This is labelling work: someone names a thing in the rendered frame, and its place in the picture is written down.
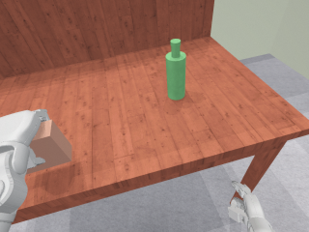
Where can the right robot forearm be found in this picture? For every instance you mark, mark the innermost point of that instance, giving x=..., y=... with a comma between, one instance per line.
x=259, y=224

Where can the right robot hand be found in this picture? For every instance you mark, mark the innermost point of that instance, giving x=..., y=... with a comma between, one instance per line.
x=250, y=207

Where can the sponge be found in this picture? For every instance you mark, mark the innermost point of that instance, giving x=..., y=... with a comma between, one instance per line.
x=51, y=145

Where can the table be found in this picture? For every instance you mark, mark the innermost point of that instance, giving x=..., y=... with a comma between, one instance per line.
x=99, y=69

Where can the left robot forearm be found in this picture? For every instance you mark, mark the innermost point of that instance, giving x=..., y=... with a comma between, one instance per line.
x=13, y=189

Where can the left robot hand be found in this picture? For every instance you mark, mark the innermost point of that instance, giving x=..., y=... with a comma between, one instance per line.
x=22, y=127

